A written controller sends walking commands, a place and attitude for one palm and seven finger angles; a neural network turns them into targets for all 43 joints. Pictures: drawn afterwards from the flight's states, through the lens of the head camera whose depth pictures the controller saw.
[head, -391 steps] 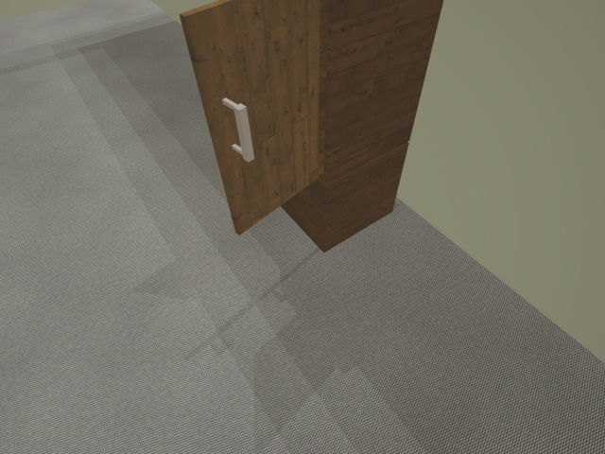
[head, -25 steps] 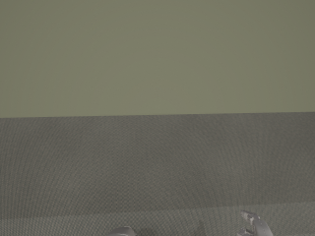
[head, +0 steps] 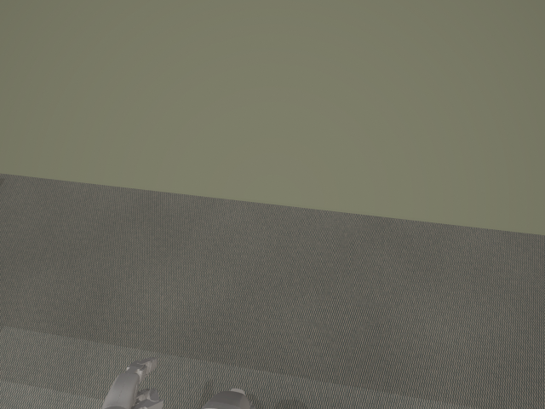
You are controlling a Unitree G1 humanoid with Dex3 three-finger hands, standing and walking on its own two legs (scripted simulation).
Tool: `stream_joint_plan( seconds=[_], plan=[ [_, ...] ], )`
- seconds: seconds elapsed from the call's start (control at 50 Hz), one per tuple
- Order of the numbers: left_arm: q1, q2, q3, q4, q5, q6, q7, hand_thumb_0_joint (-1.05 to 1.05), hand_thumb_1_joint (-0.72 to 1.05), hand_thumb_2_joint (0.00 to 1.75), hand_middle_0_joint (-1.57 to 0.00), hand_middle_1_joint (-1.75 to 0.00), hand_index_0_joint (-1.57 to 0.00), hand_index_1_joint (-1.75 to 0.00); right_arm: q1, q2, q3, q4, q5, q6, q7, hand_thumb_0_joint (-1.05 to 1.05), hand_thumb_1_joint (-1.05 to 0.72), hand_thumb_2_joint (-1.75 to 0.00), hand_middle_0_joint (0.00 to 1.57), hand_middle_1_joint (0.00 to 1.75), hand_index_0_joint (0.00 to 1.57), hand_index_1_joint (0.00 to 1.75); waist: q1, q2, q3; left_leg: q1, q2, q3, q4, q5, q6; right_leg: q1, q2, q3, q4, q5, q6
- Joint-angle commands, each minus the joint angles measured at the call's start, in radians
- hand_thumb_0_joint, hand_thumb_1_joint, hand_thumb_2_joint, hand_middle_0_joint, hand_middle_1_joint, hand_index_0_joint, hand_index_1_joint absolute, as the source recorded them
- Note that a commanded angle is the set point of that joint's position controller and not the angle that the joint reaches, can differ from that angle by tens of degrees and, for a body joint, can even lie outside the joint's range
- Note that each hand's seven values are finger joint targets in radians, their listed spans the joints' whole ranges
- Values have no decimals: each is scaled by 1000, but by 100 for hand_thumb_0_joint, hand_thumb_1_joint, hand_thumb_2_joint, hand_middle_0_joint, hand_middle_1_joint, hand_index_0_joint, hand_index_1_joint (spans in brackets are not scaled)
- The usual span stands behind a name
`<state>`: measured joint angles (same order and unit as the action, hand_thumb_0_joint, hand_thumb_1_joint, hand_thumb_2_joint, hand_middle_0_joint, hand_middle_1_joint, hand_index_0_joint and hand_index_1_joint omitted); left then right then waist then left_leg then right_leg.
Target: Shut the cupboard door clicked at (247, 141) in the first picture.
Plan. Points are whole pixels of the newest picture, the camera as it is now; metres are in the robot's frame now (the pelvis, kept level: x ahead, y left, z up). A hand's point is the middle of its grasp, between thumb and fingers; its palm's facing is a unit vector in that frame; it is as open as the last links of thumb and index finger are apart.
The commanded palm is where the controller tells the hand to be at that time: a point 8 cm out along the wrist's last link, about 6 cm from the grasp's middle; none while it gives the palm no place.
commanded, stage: walk to a spot facing it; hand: left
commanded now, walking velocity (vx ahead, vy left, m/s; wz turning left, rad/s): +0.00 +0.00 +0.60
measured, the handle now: out of the picture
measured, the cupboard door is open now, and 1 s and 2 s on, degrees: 100 100 100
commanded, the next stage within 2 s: none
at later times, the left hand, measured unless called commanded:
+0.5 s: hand out of the picture -0.03 +0.25 -0.19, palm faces +0.35 -0.91 -0.24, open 7.3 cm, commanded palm none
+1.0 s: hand (126, 336) +0.25 +0.27 -0.14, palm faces +0.46 -0.86 -0.21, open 7.3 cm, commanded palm none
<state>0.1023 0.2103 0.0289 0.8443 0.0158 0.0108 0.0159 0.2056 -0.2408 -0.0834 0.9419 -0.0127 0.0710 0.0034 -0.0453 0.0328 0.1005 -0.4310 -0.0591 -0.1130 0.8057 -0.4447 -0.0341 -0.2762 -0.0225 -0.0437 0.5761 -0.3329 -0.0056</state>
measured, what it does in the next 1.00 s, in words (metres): walks ahead, turning left: left foot, then right foot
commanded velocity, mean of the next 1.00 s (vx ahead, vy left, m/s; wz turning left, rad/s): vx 0.25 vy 0.00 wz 0.55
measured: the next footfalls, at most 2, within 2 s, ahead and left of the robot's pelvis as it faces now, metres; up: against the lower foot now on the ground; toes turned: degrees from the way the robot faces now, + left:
left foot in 0.40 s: +0.03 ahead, +0.12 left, +0.00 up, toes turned +23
right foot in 0.92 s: +0.32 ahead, -0.01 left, +0.00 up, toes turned +26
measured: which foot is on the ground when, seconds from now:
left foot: up 0.00-0.38, down 0.40-0.92, up 0.94-1.00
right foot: down 0.00-0.40, up 0.42-0.90, down 0.92-1.00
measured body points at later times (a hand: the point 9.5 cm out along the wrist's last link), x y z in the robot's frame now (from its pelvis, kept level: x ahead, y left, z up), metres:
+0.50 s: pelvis +0.02 +0.03 -0.01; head +0.06 +0.07 +0.44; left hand -0.05 +0.29 -0.17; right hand +0.23 -0.17 -0.12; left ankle -0.01 +0.11 -0.73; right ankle +0.00 -0.11 -0.67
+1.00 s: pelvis +0.19 +0.03 +0.00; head +0.24 +0.05 +0.44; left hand +0.22 +0.32 -0.12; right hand +0.27 -0.20 -0.16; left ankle +0.02 +0.09 -0.67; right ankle +0.29 -0.03 -0.73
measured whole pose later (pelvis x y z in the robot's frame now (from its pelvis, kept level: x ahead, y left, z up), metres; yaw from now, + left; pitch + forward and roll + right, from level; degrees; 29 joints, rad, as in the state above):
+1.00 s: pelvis +0.19 +0.03 +0.00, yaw +34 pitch +0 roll +0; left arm 0.03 0.19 0.03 0.86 0.02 -0.06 -0.03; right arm 0.36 -0.21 -0.06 1.06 -0.01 0.00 0.00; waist -0.08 0.03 0.11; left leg -0.29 -0.01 -0.06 0.99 -0.49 0.01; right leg -0.36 -0.05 -0.13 0.61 -0.25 -0.03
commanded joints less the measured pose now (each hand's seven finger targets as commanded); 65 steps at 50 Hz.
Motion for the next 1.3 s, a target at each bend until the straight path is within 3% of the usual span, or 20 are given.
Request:
stream_joint_plan(
  seconds=[0.0,0.06,0.28,0.34,0.36,0.38,0.4,0.42,0.46,0.5,0.56,0.78,0.84,0.86,0.88,0.9,0.92,0.96,1.04,1.28],
  plan=[
    [54,162,43,-49,-3,-21,24,0,90,90,-20,-30,-20,-30,-37,-109,-31,-72,-4,-15,11,0,-90,-90,20,30,20,30,30,-251,-108,-184,73,57,430,-23,-35,191,-313,152,-218,588,-115],
    [98,148,41,-42,-4,-25,23,0,90,90,-20,-30,-20,-30,-67,-79,-15,-72,2,-8,23,0,-90,-90,20,30,20,30,45,-225,-120,-182,80,112,361,35,-51,257,-274,31,-202,690,-86],
    [196,209,70,8,13,-25,14,0,90,90,-20,-30,-20,-30,-181,-52,12,-116,3,-21,33,0,-90,-90,20,30,20,30,92,-247,-130,-8,77,225,-54,5,-16,265,-360,-30,-156,601,-102],
    [157,231,78,18,5,-31,-5,0,90,90,-20,-30,-20,-30,-80,-88,6,-102,-6,-43,32,0,-90,-90,20,30,20,30,22,-193,-159,232,49,269,-258,106,20,130,-341,-99,-47,374,-47],
    [133,204,75,13,1,-32,-12,0,90,90,-20,-30,-20,-30,25,-145,-11,-77,-10,-53,31,0,-90,-90,20,30,20,30,-38,-60,-204,435,107,162,-373,131,61,-24,-297,-147,171,272,2],
    [88,133,56,-40,-7,-27,-28,0,90,90,-20,-30,-20,-30,135,-287,-48,-60,-23,-62,22,0,-90,-90,20,30,20,30,-101,286,-226,607,424,-323,-458,206,209,-380,-113,-190,489,-268,86],
    [-30,141,45,-91,5,-19,-26,0,90,90,-20,-30,-20,-30,207,-314,-49,-30,-12,-60,9,0,-90,-90,20,30,20,30,-123,202,-194,581,508,-436,-507,282,295,-511,-94,-37,628,-317,75],
    [-56,156,50,-93,9,-20,-26,0,90,90,-20,-30,-20,-30,170,-287,-37,-35,-12,-62,2,0,-90,-90,20,30,20,30,-90,104,-142,502,495,-384,-540,172,297,-527,-134,30,663,-238,67],
    [-15,150,57,-43,14,-22,-35,0,90,90,-20,-30,-20,-30,44,-202,-14,-80,-11,-81,-9,0,-90,-90,20,30,20,30,-16,120,-76,320,364,-277,-573,64,213,-449,-135,55,668,-69,73],
    [51,148,58,1,16,-15,-46,0,90,90,-20,-30,-20,-30,14,-173,-2,-79,-5,-102,-11,0,-90,-90,20,30,20,30,24,95,-61,312,292,-175,-588,197,171,-426,-120,58,649,52,84],
    [53,142,52,9,13,-21,-48,0,90,90,-20,-30,-20,-30,65,-167,0,-56,3,-121,-13,0,-90,-90,20,30,20,30,28,50,-120,398,268,-128,-560,414,190,-416,-102,48,590,91,97],
    [-187,107,29,-80,1,-42,-55,0,90,90,-20,-30,-20,-30,190,-151,-7,23,-8,-125,-15,0,-90,-90,20,30,20,30,-25,104,-59,408,262,-153,-520,524,214,-341,-53,2,155,87,99],
    [-102,107,38,-56,-1,-51,-54,0,90,90,-20,-30,-20,-30,155,-149,-8,28,-8,-122,-20,0,-90,-90,20,30,20,30,21,91,-91,306,237,-145,-442,545,183,-84,-3,-23,6,118,76],
    [11,132,48,-23,0,-60,-50,0,90,90,-20,-30,-20,-30,128,-147,-8,25,-4,-123,-18,0,-90,-90,20,30,20,30,77,63,-125,216,206,-123,-347,506,153,116,-1,-16,-77,173,68],
    [166,183,67,25,4,-71,-42,0,90,90,-20,-30,-20,-30,108,-116,-6,19,7,-130,-13,0,-90,-90,20,30,20,30,147,-41,-196,34,157,-83,-173,416,115,420,-86,77,-116,185,39],
    [311,295,97,58,15,-77,-27,0,90,90,-20,-30,-20,-30,138,-44,6,-4,16,-137,-11,0,-90,-90,20,30,20,30,195,-343,-333,-169,21,59,134,-37,51,661,-403,397,-192,141,-50],
    [342,301,92,66,4,-68,-21,0,90,90,-20,-30,-20,-30,117,-77,1,-24,12,-133,-9,0,-90,-90,20,30,20,30,188,-317,-332,-215,39,79,355,-187,46,571,-513,531,-292,78,-113],
    [174,180,68,34,3,-68,-10,0,90,90,-20,-30,-20,-30,61,-76,-9,-6,1,-119,4,0,-90,-90,20,30,20,30,119,-251,-142,-236,146,52,460,10,51,302,-440,399,-356,-107,-84],
    [138,76,36,43,1,-96,-15,0,90,90,-20,-30,-20,-30,59,-9,6,23,-12,-76,25,0,-90,-90,20,30,20,30,44,-197,-80,-188,171,97,424,198,11,139,-324,43,-368,244,-43],
    [329,84,14,173,11,-113,-6,0,90,90,-20,-30,-20,-30,-235,22,36,-77,-13,-72,56,0,-90,-90,20,30,20,30,87,-168,-13,-259,152,200,4,270,30,342,-329,-155,-358,568,-78]
  ],
)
